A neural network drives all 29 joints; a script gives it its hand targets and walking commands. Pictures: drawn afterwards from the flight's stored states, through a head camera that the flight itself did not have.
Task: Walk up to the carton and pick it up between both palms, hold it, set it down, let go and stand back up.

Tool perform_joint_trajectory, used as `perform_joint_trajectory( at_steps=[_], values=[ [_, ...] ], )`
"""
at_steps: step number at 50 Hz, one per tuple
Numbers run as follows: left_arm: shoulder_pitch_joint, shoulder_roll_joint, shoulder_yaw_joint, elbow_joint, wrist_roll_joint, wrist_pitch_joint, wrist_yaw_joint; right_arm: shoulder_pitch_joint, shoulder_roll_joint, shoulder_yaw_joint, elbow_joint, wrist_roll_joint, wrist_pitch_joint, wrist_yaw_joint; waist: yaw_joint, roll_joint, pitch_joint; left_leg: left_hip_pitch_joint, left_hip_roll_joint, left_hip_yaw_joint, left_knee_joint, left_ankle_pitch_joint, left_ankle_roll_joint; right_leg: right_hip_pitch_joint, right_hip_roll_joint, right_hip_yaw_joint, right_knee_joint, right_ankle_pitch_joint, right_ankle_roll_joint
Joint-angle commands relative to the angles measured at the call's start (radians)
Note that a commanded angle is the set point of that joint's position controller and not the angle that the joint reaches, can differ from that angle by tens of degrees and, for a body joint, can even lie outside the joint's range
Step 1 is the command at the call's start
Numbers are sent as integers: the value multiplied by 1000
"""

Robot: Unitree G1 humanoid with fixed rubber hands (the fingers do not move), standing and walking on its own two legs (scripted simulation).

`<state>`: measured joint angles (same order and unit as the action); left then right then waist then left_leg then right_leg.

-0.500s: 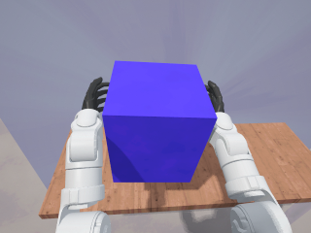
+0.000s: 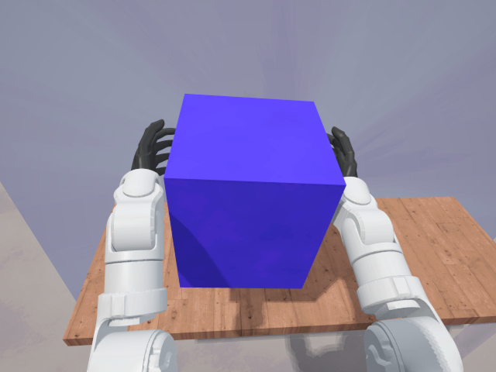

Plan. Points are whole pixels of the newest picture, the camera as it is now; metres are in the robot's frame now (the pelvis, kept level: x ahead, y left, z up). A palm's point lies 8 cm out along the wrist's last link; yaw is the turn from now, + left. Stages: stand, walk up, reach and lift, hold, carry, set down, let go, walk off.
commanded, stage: hold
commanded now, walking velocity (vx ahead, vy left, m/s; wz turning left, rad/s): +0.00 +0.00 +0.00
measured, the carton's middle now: (246, 195) +0.37 +0.00 +0.14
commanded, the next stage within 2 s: set down in 0.60 s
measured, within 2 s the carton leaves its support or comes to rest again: neither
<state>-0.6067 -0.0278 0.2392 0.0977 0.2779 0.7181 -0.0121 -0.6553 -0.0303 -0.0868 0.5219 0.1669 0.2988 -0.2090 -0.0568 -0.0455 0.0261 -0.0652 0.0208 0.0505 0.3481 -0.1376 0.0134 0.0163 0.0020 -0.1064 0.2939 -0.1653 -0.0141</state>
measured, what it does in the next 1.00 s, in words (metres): stands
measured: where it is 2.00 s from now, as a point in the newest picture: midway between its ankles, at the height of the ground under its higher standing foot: outside the picture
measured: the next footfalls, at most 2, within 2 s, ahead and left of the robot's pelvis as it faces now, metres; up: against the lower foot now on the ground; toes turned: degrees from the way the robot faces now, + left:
none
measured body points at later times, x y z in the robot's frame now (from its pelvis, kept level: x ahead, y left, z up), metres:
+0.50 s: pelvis +0.00 +0.00 +0.00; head -0.04 +0.02 +0.45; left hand +0.37 +0.15 +0.20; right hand +0.38 -0.15 +0.18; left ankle +0.05 +0.11 -0.75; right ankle +0.01 -0.11 -0.75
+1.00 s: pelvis +0.01 +0.00 +0.00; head -0.03 +0.03 +0.45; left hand +0.39 +0.15 +0.17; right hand +0.38 -0.16 +0.15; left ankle +0.05 +0.11 -0.75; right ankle +0.01 -0.10 -0.75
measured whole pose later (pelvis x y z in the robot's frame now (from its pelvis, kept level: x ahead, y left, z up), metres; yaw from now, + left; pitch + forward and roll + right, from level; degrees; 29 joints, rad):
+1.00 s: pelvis +0.01 +0.00 +0.00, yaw +0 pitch -8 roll -1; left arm -0.58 -0.06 0.26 0.24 0.32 0.48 -0.06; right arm -0.56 0.04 -0.18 0.59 0.01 0.06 -0.18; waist -0.04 -0.06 0.06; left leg -0.05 0.01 0.05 0.33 -0.14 0.02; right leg 0.02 -0.01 -0.11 0.29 -0.18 -0.01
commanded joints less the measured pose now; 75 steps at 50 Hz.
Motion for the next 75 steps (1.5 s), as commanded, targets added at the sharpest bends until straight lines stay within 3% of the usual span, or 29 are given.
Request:
perform_joint_trajectory(
  at_steps=[1,3,7,16,20,26,28,30,31,32,39,42,45,49,53,58,63,68,75],
  values=[
    [-641,-579,-498,-117,-143,-63,-114,-891,588,430,-383,63,-93,85,-14,64,-449,215,-42,-23,-12,208,-14,-8,46,19,-51,127,60],
    [-653,-595,-529,-148,-161,-70,-109,-910,596,445,-423,74,-102,88,-14,85,-486,218,-39,-27,-5,227,-19,-5,49,16,-44,135,56],
    [-632,-579,-493,-112,-135,-59,-106,-879,575,424,-360,66,-89,93,-7,71,-408,199,-33,-23,-24,196,-13,-24,50,15,-55,84,52],
    [-632,-586,-535,-164,-156,-67,-103,-884,579,463,-423,86,-99,85,-13,82,-475,233,-40,-27,3,263,-19,1,51,20,-42,167,56],
    [-615,-573,-505,-132,-142,-60,-110,-890,589,461,-415,79,-94,82,2,52,-434,197,-42,-22,-12,226,-6,13,49,23,-48,154,59],
    [-630,-581,-525,-175,-155,-65,-110,-871,589,462,-426,79,-98,81,-15,75,-482,228,-43,-24,3,264,-18,19,46,21,-39,196,60],
    [-650,-570,-515,-152,-152,-68,-112,-863,587,444,-388,68,-91,82,-23,74,-444,211,-44,-22,-11,218,-16,-1,40,22,-46,157,62],
    [-631,-577,-516,-140,-149,-64,-112,-885,585,453,-415,74,-97,84,-10,77,-462,214,-43,-23,-5,231,-15,10,44,23,-43,170,60],
    [-606,-569,-489,-89,-119,-56,-119,-852,584,443,-382,59,-91,82,-29,57,-409,205,-49,-25,-16,197,-9,13,38,20,-49,183,68],
    [-584,-557,-456,-61,-99,-57,-131,-838,579,426,-359,48,-92,82,-23,44,-374,187,-49,-20,-33,152,-3,12,34,17,-52,166,74],
    [-580,-586,-482,-76,-103,-174,-146,-852,587,439,-435,-3,-233,93,-11,51,-487,228,-51,-18,0,256,-14,48,36,-3,-25,307,69],
    [-543,-550,-419,11,-67,-212,-162,-793,566,376,-343,-74,-280,105,-3,18,-380,176,-46,-1,-48,129,7,32,22,-10,-41,204,67],
    [-542,-539,-400,39,-54,-250,-170,-765,536,318,-301,-125,-341,128,8,38,-379,165,-38,14,-71,63,6,10,18,-22,-48,109,54],
    [-522,-542,-403,80,-48,-279,-162,-768,509,293,-289,-156,-402,140,16,53,-388,183,-32,25,-56,102,-1,-3,21,-32,-52,109,43],
    [-543,-576,-471,32,-80,-322,-138,-775,511,321,-310,-152,-449,139,6,74,-495,244,-27,13,-11,233,-25,-4,30,-38,-40,198,39],
    [-519,-574,-475,67,-74,-342,-128,-740,505,322,-271,-158,-461,133,3,60,-471,232,-24,5,-12,242,-26,-3,30,-34,-40,222,44],
    [-519,-608,-523,47,-94,-383,-101,-732,511,350,-292,-139,-483,134,2,90,-565,301,-18,-13,32,389,-53,-15,43,-34,-36,300,33],
    [-466,-592,-478,105,-66,-386,-114,-672,527,363,-244,-146,-462,118,-1,44,-481,218,-29,-12,10,333,-32,51,32,-12,-28,382,55],
    [-485,-599,-466,119,-56,-417,-117,-650,538,340,-212,-152,-473,122,-1,65,-493,217,-29,-14,8,350,-45,49,32,-12,-24,401,53]
  ],
)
